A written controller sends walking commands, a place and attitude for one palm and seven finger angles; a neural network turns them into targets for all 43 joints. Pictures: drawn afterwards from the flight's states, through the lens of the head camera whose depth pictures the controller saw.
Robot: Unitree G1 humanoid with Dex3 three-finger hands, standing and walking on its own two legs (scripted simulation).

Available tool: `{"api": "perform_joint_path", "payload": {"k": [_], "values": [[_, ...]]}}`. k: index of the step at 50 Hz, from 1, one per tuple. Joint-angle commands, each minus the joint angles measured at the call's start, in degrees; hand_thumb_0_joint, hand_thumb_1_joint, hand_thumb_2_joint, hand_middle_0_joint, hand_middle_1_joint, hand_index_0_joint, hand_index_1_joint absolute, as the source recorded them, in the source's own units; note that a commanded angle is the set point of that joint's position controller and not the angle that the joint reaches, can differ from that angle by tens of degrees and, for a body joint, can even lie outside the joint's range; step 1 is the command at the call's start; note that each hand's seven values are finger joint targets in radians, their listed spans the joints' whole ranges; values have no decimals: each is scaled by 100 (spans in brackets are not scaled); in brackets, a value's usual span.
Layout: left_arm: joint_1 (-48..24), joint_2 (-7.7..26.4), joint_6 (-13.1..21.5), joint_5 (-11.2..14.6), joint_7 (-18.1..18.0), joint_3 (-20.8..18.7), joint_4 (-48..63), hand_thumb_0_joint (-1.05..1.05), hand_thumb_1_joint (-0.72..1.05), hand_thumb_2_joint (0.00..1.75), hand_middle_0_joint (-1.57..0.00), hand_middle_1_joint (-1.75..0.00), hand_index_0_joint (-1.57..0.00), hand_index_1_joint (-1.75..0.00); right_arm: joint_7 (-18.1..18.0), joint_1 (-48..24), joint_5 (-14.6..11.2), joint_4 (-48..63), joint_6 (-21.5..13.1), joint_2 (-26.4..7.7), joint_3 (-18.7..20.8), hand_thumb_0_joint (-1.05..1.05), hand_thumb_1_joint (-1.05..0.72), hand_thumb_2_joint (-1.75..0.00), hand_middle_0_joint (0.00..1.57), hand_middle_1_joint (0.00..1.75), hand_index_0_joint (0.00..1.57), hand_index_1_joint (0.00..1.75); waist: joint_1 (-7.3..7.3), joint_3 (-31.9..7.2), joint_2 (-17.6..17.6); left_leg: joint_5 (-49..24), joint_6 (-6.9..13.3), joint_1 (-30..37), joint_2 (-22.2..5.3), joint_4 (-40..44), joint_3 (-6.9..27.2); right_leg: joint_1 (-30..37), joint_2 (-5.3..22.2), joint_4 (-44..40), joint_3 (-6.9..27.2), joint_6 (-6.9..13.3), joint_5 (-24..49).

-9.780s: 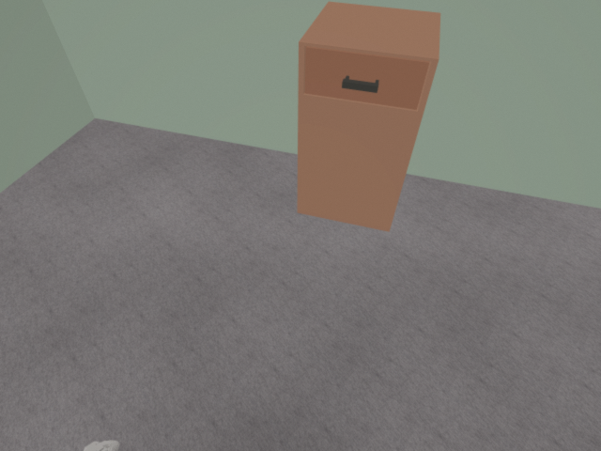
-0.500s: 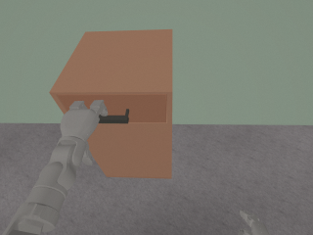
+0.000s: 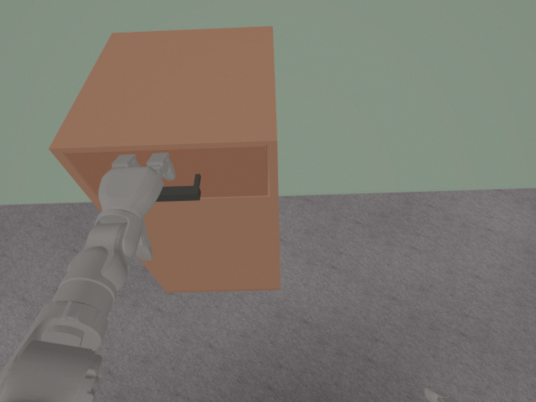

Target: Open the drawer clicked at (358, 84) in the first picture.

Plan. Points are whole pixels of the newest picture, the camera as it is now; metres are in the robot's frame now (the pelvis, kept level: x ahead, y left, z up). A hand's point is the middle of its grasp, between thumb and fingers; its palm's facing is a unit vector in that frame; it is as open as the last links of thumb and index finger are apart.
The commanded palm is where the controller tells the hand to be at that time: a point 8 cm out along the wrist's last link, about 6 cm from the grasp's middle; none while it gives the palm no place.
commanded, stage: move the hooked fingers above the handle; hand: left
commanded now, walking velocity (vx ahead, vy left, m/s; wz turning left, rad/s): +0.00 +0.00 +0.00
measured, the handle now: (173, 186) +0.53 +0.23 -0.06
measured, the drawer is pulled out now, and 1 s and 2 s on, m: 0.00 0.00 0.00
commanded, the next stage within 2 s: lower the fingers behind the handle in 1.30 s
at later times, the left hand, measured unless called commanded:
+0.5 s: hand (161, 195) +0.45 +0.22 +0.01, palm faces -0.02 -0.01 -1.00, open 13.8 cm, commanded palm +0.44 +0.22 +0.05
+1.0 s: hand (164, 194) +0.46 +0.21 +0.00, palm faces -0.03 +0.00 -1.00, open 13.8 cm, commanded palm +0.44 +0.22 +0.05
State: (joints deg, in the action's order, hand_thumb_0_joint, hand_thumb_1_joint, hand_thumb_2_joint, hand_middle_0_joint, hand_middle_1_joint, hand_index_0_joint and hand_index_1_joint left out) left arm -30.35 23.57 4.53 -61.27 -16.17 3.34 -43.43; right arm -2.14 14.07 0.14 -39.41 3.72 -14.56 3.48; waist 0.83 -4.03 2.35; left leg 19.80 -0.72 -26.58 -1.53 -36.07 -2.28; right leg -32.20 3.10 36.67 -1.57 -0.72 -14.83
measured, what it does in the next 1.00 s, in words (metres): stands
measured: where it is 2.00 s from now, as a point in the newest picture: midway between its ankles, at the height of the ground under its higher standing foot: outside the picture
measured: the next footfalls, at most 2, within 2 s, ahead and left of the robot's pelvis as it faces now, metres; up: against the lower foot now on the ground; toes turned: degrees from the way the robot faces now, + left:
none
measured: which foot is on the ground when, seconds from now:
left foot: down 0.00-1.00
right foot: down 0.00-1.00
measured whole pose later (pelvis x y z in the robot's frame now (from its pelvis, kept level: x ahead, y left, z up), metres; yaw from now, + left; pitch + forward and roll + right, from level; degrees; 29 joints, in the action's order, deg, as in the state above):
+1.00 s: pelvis +0.00 +0.01 -0.02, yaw -1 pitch +17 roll +0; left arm -41.5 23.6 2.0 -63.3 -22.6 1.9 -58.2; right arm -0.1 17.6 1.8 -41.5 5.7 -14.6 3.7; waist 4.6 -6.6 3.0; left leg 22.8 -0.2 -37.8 -2.0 -43.4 -2.8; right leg -43.0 2.7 42.1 -0.6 -1.3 -16.4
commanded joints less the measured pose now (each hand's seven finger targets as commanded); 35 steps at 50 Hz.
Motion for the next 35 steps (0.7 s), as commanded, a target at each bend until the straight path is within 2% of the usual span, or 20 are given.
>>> {"api": "perform_joint_path", "payload": {"k": [1,3,6,7,8,10,12,15,16,18,19,22,24,28,29,30,32,33,35], "values": [[-2372,1514,22,-74,-335,-672,707,0,-50,30,-30,-120,-30,-120,-30,315,28,552,-153,-750,292,0,-90,-90,20,30,20,30,32,-2154,-227,-1757,273,163,402,270,-79,1480,-363,-178,-14,290,1560],[-2420,1368,42,-72,-364,-555,579,0,-50,30,-30,-120,-30,-120,1,408,27,541,-140,-740,303,0,-90,-90,20,30,20,30,77,-2187,-194,-1787,265,150,383,219,-87,1372,-373,-130,-32,284,1617],[-2445,1398,71,-61,-398,-625,352,0,-50,30,-30,-120,-30,-120,23,503,46,501,-127,-773,324,0,-90,-90,20,30,20,30,119,-2217,-356,-1794,278,23,372,157,-82,1323,-392,-100,-30,281,1643],[-2500,1528,72,-82,-421,-694,266,0,-50,30,-30,-120,-30,-120,25,557,50,463,-112,-803,328,0,-90,-90,20,30,20,30,135,-2246,-380,-1765,282,-24,365,125,-98,1304,-381,-76,-11,263,1652],[-2583,1445,68,-98,-433,-600,207,0,-50,30,-30,-120,-30,-120,27,565,44,465,-101,-796,325,0,-90,-90,20,30,20,30,173,-2164,-386,-1693,276,-95,368,118,-86,1214,-387,-69,-18,263,1582],[-2842,1427,100,-153,-507,-566,248,0,-50,30,-30,-120,-30,-120,48,639,64,417,-97,-804,342,0,-90,-90,20,30,20,30,216,-2245,-263,-1713,279,-36,352,77,-67,1070,-397,-34,-26,279,1513],[-3010,1448,164,-181,-596,-592,400,0,-50,30,-30,-120,-30,-120,69,703,94,400,-88,-805,370,0,-90,-90,20,30,20,30,213,-2508,2,-1884,261,92,342,5,-32,1020,-402,51,-18,297,1561],[-3078,1238,119,-172,-725,-492,158,0,-50,30,-30,-120,-30,-120,116,775,122,302,-65,-808,397,0,-90,-90,20,30,20,30,304,-2405,-84,-1938,250,51,313,-81,-16,803,-425,90,-63,297,1548],[-3097,1288,89,-164,-753,-550,26,0,-50,30,-30,-120,-30,-120,123,797,124,271,-57,-825,389,0,-90,-90,20,30,20,30,325,-2393,-209,-1894,254,-57,318,-87,9,819,-434,100,-71,298,1513],[-3121,1335,-14,-191,-817,-557,-193,0,-50,30,-30,-120,-30,-120,140,818,125,225,-36,-853,385,0,-90,-90,20,30,20,30,335,-2401,-245,-1747,268,-155,329,-104,-14,775,-433,103,-52,283,1442],[-3374,1336,-40,-213,-846,-499,-146,0,-50,30,-30,-120,-30,-120,143,838,126,211,-36,-860,378,0,-90,-90,20,30,20,30,389,-2374,-189,-1675,265,-179,322,-102,-2,712,-427,101,-54,278,1381],[-3585,1565,-144,-255,-889,-616,-302,0,-50,30,-30,-120,-30,-120,155,883,148,167,-13,-900,353,0,-90,-90,20,30,20,30,374,-2536,5,-1663,260,-225,325,-144,16,665,-424,188,-46,293,1317],[-3591,1392,-207,-253,-867,-471,-517,0,-50,30,-30,-120,-30,-120,156,899,145,157,-9,-891,358,0,-90,-90,20,30,20,30,449,-2486,-72,-1597,265,-280,326,-197,7,557,-436,186,-51,282,1268],[-3827,1390,-209,-236,-800,-413,-725,0,-50,30,-30,-120,-30,-120,140,1004,156,125,-34,-927,351,0,-90,-90,20,30,20,30,544,-2525,-111,-1520,273,-385,312,-295,36,390,-437,250,-46,269,1211],[-3825,1453,-204,-247,-788,-463,-737,0,-50,30,-30,-120,-30,-120,139,1027,165,118,-35,-935,350,0,-90,-90,20,30,20,30,521,-2544,-82,-1543,274,-378,304,-309,36,373,-437,270,-47,274,1210],[-3821,1514,-165,-254,-791,-523,-585,0,-50,30,-30,-120,-30,-120,143,1048,177,149,-37,-936,361,0,-90,-90,20,30,20,30,463,-2788,28,-1694,268,-295,304,-344,36,448,-436,322,-33,279,1328],[-3672,1420,-127,-244,-789,-531,-536,0,-50,30,-30,-120,-30,-120,163,1094,205,163,-16,-917,386,0,-90,-90,20,30,20,30,426,-2995,88,-1979,244,-149,272,-409,64,449,-443,404,-60,285,1479],[-3591,1390,-121,-243,-797,-530,-501,0,-50,30,-30,-120,-30,-120,176,1091,204,167,-5,-908,380,0,-90,-90,20,30,20,30,385,-2978,133,-2132,228,-128,255,-421,73,425,-446,430,-75,292,1547],[-3489,1266,-164,-217,-827,-469,-567,0,-50,30,-30,-120,-30,-120,200,1063,195,163,15,-907,383,0,-90,-90,20,30,20,30,412,-2742,17,-2045,236,-235,239,-409,38,401,-455,379,-77,280,1532]]}}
